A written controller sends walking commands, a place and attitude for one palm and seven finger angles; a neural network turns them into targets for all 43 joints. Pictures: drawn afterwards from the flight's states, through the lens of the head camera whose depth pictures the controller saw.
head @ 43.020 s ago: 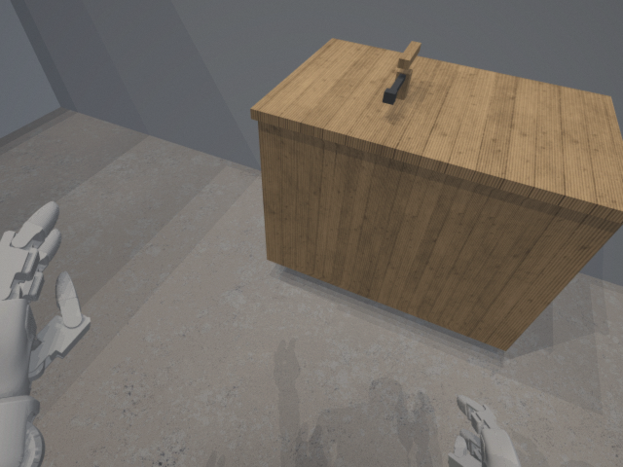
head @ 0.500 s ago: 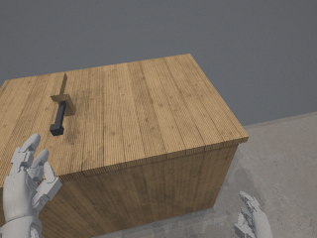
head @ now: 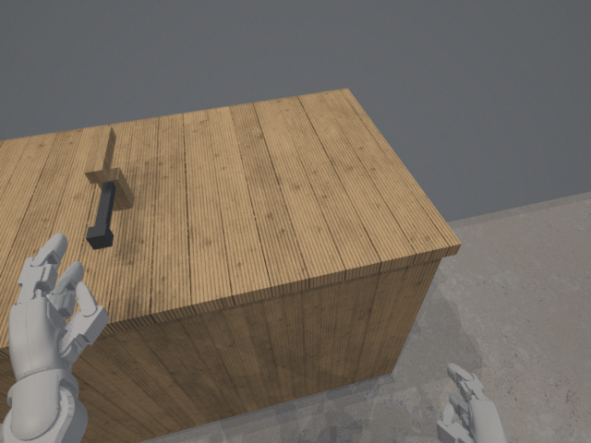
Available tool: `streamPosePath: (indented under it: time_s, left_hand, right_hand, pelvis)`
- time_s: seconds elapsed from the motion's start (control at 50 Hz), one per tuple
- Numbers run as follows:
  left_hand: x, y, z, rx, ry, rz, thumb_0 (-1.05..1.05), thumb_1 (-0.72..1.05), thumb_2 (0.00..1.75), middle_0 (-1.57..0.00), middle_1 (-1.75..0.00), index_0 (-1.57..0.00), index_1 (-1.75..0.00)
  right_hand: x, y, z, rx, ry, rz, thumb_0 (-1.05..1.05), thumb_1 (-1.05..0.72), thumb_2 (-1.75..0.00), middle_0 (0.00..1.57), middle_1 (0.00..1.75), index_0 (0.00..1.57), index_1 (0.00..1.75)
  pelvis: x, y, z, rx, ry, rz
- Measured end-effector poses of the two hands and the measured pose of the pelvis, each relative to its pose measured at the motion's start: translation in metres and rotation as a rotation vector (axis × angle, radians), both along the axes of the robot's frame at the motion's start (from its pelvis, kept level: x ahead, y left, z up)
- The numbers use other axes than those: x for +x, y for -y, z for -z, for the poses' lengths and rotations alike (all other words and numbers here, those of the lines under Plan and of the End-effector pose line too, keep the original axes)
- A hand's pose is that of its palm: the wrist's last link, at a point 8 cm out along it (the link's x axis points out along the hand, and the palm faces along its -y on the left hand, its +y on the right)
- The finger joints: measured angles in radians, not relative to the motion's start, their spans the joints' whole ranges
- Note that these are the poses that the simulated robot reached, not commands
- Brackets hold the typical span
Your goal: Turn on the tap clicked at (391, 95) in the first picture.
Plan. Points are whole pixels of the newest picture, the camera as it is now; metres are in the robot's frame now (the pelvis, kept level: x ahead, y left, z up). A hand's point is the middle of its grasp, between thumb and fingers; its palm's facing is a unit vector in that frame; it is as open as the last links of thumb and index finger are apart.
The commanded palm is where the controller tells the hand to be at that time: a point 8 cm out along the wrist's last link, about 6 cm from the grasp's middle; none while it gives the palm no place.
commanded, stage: reach beside the lever's end, fingers flat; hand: left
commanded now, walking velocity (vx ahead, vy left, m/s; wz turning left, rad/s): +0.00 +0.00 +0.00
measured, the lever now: (100, 236) +0.38 +0.36 +0.06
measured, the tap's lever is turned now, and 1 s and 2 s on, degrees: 0 0 0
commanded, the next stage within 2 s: push the lever round in 1.68 s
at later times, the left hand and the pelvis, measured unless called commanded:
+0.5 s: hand (82, 288) +0.26 +0.31 +0.09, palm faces +0.57 -0.82 -0.10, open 7.6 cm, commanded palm +0.22 +0.35 +0.09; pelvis +0.00 +0.01 +0.00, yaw -1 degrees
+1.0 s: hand (83, 262) +0.32 +0.35 +0.07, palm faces +0.58 -0.81 -0.11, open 7.7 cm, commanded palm +0.28 +0.39 +0.07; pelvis +0.00 +0.02 -0.01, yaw -1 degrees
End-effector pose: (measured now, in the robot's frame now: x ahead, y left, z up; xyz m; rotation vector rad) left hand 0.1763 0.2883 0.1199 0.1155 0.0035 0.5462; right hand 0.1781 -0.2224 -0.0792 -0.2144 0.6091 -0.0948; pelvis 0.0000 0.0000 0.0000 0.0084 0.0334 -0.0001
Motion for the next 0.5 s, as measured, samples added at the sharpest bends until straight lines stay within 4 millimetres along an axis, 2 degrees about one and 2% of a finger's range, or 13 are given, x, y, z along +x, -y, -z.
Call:
streamPosePath:
  time_s: [0.5]
  left_hand:
    - [0.037,-0.053,0.020,-0.008,0.001,-0.060,0.02,0.90,0.90,-0.19,-0.24,-0.18,-0.24]
  right_hand:
    - [-0.016,0.004,0.008,-0.036,-0.076,0.045,0.01,-0.90,-0.89,0.20,0.30,0.20,0.30]
  pelvis:
    - [-0.003,-0.011,0.002,-0.006,-0.041,0.010]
